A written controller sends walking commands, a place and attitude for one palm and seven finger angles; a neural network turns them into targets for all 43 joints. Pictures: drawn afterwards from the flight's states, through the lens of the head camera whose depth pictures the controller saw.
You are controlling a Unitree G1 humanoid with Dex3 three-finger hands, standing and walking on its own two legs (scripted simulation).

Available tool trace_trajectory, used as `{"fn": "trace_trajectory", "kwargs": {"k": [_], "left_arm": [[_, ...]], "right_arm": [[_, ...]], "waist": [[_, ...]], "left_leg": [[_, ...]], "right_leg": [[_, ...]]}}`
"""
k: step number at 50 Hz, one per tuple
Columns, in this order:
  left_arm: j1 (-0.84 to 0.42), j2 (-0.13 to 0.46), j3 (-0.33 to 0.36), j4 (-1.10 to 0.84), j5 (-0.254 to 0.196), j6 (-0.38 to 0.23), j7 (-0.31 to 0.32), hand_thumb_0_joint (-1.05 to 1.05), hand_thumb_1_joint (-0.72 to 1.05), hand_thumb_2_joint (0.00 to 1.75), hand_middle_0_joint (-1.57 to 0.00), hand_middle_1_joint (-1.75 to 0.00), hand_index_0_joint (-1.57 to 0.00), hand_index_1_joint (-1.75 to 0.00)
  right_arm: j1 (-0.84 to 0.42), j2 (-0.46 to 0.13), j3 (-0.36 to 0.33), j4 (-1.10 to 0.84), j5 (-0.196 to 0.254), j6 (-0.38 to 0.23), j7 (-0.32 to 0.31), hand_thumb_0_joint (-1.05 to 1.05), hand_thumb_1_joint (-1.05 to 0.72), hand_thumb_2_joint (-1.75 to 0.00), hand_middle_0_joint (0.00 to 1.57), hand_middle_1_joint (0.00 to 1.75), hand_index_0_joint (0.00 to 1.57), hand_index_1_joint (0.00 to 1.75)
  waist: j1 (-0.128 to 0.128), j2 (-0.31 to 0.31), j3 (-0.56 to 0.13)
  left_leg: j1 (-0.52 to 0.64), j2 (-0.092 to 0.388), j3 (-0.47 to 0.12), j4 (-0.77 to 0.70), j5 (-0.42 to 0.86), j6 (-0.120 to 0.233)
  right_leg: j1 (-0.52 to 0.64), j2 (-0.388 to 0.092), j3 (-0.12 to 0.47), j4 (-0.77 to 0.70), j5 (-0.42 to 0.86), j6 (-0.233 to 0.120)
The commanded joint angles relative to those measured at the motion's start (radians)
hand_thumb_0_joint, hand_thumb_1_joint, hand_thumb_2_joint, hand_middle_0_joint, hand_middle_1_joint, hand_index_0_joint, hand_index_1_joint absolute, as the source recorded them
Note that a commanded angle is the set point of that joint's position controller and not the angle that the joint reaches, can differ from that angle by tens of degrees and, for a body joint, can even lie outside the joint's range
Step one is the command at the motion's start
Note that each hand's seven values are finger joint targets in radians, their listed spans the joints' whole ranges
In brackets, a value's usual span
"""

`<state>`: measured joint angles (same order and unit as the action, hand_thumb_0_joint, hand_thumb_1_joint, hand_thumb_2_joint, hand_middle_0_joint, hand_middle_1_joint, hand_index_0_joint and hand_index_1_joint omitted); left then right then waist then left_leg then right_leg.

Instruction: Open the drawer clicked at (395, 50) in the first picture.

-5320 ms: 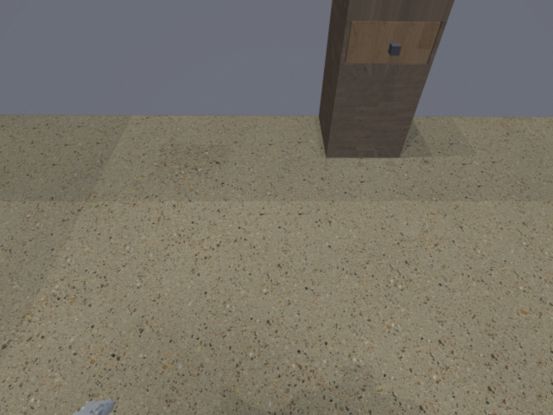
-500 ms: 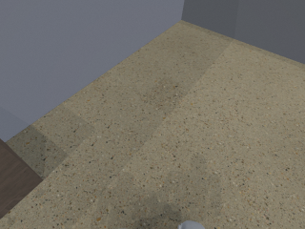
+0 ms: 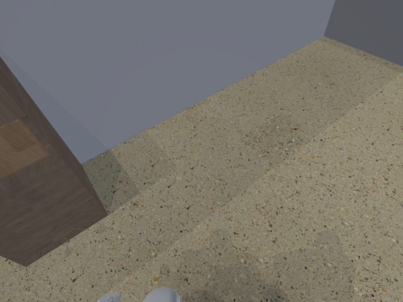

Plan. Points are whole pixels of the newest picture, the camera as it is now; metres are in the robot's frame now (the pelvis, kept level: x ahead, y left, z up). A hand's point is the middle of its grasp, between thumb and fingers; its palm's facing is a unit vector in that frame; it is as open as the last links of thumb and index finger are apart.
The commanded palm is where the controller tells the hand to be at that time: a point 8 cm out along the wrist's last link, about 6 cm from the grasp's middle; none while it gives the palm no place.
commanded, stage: turn to face it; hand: left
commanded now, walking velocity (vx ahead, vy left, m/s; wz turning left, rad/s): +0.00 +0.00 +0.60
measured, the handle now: out of the picture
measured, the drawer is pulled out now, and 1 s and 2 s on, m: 0.00 0.00 0.00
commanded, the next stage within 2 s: take the last steps up to it in 0.98 s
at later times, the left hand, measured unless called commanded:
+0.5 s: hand out of the picture +0.00 +0.28 -0.17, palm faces +0.33 -0.91 -0.26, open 7.3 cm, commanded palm none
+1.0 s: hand out of the picture -0.05 +0.19 -0.14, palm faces +0.53 -0.80 -0.28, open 7.3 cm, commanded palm none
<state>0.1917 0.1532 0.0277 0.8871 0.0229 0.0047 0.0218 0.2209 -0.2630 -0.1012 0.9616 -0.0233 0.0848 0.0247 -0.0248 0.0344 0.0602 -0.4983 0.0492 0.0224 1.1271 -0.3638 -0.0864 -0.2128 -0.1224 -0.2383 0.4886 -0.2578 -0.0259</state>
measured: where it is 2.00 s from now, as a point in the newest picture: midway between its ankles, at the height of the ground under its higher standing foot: outside the picture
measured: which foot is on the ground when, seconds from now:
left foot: up 0.00-0.20, down 0.22-0.72, up 0.74-1.00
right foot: down 0.00-0.22, up 0.24-0.70, down 0.72-1.00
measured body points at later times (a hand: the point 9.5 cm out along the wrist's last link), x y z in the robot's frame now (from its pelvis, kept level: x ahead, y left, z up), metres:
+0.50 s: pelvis -0.01 +0.05 +0.00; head +0.01 +0.07 +0.45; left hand -0.02 +0.33 -0.15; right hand +0.16 -0.17 -0.13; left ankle -0.03 +0.14 -0.74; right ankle +0.02 -0.11 -0.67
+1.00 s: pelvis -0.01 -0.02 +0.00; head +0.02 -0.04 +0.45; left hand -0.08 +0.23 -0.12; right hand +0.16 -0.22 -0.17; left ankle -0.13 +0.11 -0.65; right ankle +0.03 -0.09 -0.74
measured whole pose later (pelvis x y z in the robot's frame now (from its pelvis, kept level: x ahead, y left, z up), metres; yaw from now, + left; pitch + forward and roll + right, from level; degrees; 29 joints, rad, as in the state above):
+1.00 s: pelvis -0.01 -0.02 +0.00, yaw +33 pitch -1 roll +2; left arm 0.23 0.16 0.02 0.90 0.02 0.01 0.02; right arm 0.23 -0.27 -0.09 0.99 -0.02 0.10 0.02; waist -0.02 0.04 0.06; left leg -0.45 0.03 -0.04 1.10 -0.36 -0.08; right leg -0.19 -0.08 -0.17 0.48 -0.27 -0.03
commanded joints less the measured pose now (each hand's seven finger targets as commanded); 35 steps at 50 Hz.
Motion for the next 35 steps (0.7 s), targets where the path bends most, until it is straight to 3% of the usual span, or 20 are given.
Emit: {"fn": "trace_trajectory", "kwargs": {"k": [1,6,8,9,10,11,12,13,14,17,18,20,25,28,31,33,34,35], "left_arm": [[0.074,0.222,0.062,-0.038,0.006,-0.013,0.015,0.00,0.90,0.90,-0.20,-0.30,-0.20,-0.30],[0.083,0.266,0.078,-0.024,0.012,-0.001,0.010,0.00,0.90,0.90,-0.20,-0.30,-0.20,-0.30],[0.082,0.271,0.084,-0.018,0.009,0.003,0.006,0.00,0.90,0.90,-0.20,-0.30,-0.20,-0.30],[0.075,0.266,0.084,-0.015,0.002,0.006,0.003,0.00,0.90,0.90,-0.20,-0.30,-0.20,-0.30],[0.075,0.246,0.082,-0.022,-0.006,0.011,0.000,0.00,0.90,0.90,-0.20,-0.30,-0.20,-0.30],[0.048,0.185,0.070,-0.068,-0.014,0.015,-0.009,0.00,0.90,0.90,-0.20,-0.30,-0.20,-0.30],[-0.035,0.176,0.054,-0.104,-0.004,0.026,-0.005,0.00,0.90,0.90,-0.20,-0.30,-0.20,-0.30],[-0.047,0.185,0.058,-0.104,-0.002,0.031,-0.006,0.00,0.90,0.90,-0.20,-0.30,-0.20,-0.30],[-0.042,0.176,0.062,-0.079,0.000,0.034,-0.003,0.00,0.90,0.90,-0.20,-0.30,-0.20,-0.30],[0.011,0.198,0.071,-0.038,-0.005,0.032,-0.014,0.00,0.90,0.90,-0.20,-0.30,-0.20,-0.30],[0.021,0.197,0.070,-0.032,-0.006,0.033,-0.014,0.00,0.90,0.90,-0.20,-0.30,-0.20,-0.30],[0.015,0.196,0.070,-0.031,-0.006,0.034,-0.012,0.00,0.90,0.90,-0.20,-0.30,-0.20,-0.30],[-0.047,0.191,0.067,-0.069,-0.010,0.034,-0.002,0.00,0.90,0.90,-0.20,-0.30,-0.20,-0.30],[-0.085,0.177,0.060,-0.093,-0.015,0.029,0.001,0.00,0.90,0.90,-0.20,-0.30,-0.20,-0.30],[-0.050,0.167,0.056,-0.095,-0.020,0.021,0.005,0.00,0.90,0.90,-0.20,-0.30,-0.20,-0.30],[0.006,0.173,0.058,-0.083,-0.024,0.013,0.008,0.00,0.90,0.90,-0.20,-0.30,-0.20,-0.30],[0.043,0.193,0.062,-0.075,-0.022,0.003,0.010,0.00,0.90,0.90,-0.20,-0.30,-0.20,-0.30],[0.083,0.252,0.073,-0.071,-0.010,-0.010,0.017,0.00,0.90,0.90,-0.20,-0.30,-0.20,-0.30]], "right_arm": [[-0.098,-0.031,0.005,-0.104,0.006,-0.023,0.004,0.00,-0.90,-0.90,0.20,0.30,0.20,0.30],[-0.126,-0.033,0.018,-0.127,0.013,-0.038,0.005,0.00,-0.90,-0.90,0.20,0.30,0.20,0.30],[-0.094,-0.043,0.018,-0.125,0.012,-0.047,0.003,0.00,-0.90,-0.90,0.20,0.30,0.20,0.30],[-0.058,-0.061,0.012,-0.120,0.010,-0.053,0.003,0.00,-0.90,-0.90,0.20,0.30,0.20,0.30],[0.009,-0.116,-0.002,-0.102,0.008,-0.063,0.002,0.00,-0.90,-0.90,0.20,0.30,0.20,0.30],[0.063,-0.240,-0.033,-0.100,0.002,-0.070,-0.006,0.00,-0.90,-0.90,0.20,0.30,0.20,0.30],[0.123,-0.284,-0.040,-0.075,0.010,-0.063,-0.015,0.00,-0.90,-0.90,0.20,0.30,0.20,0.30],[0.108,-0.261,-0.030,-0.072,0.007,-0.065,-0.022,0.00,-0.90,-0.90,0.20,0.30,0.20,0.30],[0.055,-0.223,-0.022,-0.077,0.006,-0.070,-0.031,0.00,-0.90,-0.90,0.20,0.30,0.20,0.30],[-0.077,-0.172,0.001,-0.121,0.007,-0.075,-0.034,0.00,-0.90,-0.90,0.20,0.30,0.20,0.30],[-0.075,-0.170,0.003,-0.123,0.008,-0.077,-0.034,0.00,-0.90,-0.90,0.20,0.30,0.20,0.30],[-0.057,-0.171,0.001,-0.120,0.008,-0.078,-0.033,0.00,-0.90,-0.90,0.20,0.30,0.20,0.30],[-0.018,-0.174,-0.008,-0.112,0.002,-0.069,-0.030,0.00,-0.90,-0.90,0.20,0.30,0.20,0.30],[-0.002,-0.177,-0.014,-0.108,-0.002,-0.063,-0.029,0.00,-0.90,-0.90,0.20,0.30,0.20,0.30],[-0.022,-0.177,-0.017,-0.116,-0.003,-0.059,-0.029,0.00,-0.90,-0.90,0.20,0.30,0.20,0.30],[-0.043,-0.170,-0.020,-0.124,0.002,-0.056,-0.027,0.00,-0.90,-0.90,0.20,0.30,0.20,0.30],[-0.057,-0.157,-0.018,-0.128,0.009,-0.056,-0.024,0.00,-0.90,-0.90,0.20,0.30,0.20,0.30],[-0.035,-0.100,-0.011,-0.133,0.018,-0.058,-0.019,0.00,-0.90,-0.90,0.20,0.30,0.20,0.30]], "waist": [[0.057,-0.214,-0.056],[0.072,-0.257,-0.090],[0.056,-0.242,-0.123],[0.032,-0.201,-0.143],[-0.010,-0.067,-0.189],[-0.051,0.262,-0.183],[-0.080,0.249,-0.182],[-0.061,0.154,-0.157],[-0.042,0.206,-0.155],[0.017,0.132,-0.095],[0.019,0.104,-0.098],[0.016,0.073,-0.101],[-0.008,0.112,-0.082],[-0.019,0.107,-0.080],[-0.002,0.144,-0.113],[0.027,0.128,-0.135],[0.051,0.070,-0.148],[0.065,-0.104,-0.182]], "left_leg": [[-0.051,0.014,0.041,-0.131,-0.047,-0.003],[0.070,0.009,0.096,-0.350,-0.076,0.024],[0.149,-0.003,0.117,-0.484,-0.016,0.038],[0.248,0.001,0.105,-0.604,0.076,0.046],[0.421,0.045,0.034,-0.731,0.235,0.069],[0.574,0.317,-0.337,-0.776,0.579,0.191],[0.537,0.410,-0.392,-0.770,0.788,0.295],[0.502,0.395,-0.324,-0.758,0.770,0.311],[0.464,0.314,-0.287,-0.757,0.729,0.277],[0.380,0.195,-0.184,-0.765,0.629,0.226],[0.376,0.178,-0.180,-0.771,0.610,0.223],[0.371,0.172,-0.203,-0.789,0.556,0.228],[0.370,0.182,-0.308,-0.797,0.456,0.263],[0.354,0.174,-0.366,-0.774,0.481,0.270],[0.315,0.153,-0.398,-0.736,0.542,0.262],[0.257,0.118,-0.401,-0.686,0.530,0.231],[0.182,0.083,-0.377,-0.636,0.461,0.192],[0.036,-0.002,-0.286,-0.493,0.231,0.123]], "right_leg": [[0.137,-0.255,0.144,-0.151,0.367,-0.077],[0.132,-0.289,0.108,-0.086,0.388,-0.079],[0.129,-0.283,0.077,-0.020,0.389,-0.052],[0.083,-0.268,0.049,0.055,0.346,-0.019],[-0.034,-0.225,0.014,0.213,0.246,0.034],[-0.353,-0.071,-0.007,0.441,-0.277,0.128],[-0.421,-0.027,0.107,0.593,-0.429,0.136],[-0.425,-0.046,0.162,0.660,-0.359,0.123],[-0.418,-0.043,0.192,0.681,-0.296,0.127],[-0.369,-0.014,0.210,0.701,-0.139,0.139],[-0.355,-0.004,0.211,0.688,-0.117,0.142],[-0.334,0.005,0.220,0.652,-0.100,0.147],[-0.314,0.025,0.239,0.507,-0.152,0.151],[-0.261,0.055,0.238,0.391,-0.185,0.139],[-0.146,0.089,0.231,0.247,-0.182,0.122],[-0.017,0.107,0.219,0.079,-0.070,0.113],[0.099,0.090,0.224,-0.063,0.035,0.108],[0.258,-0.076,0.372,-0.198,0.059,0.068]]}}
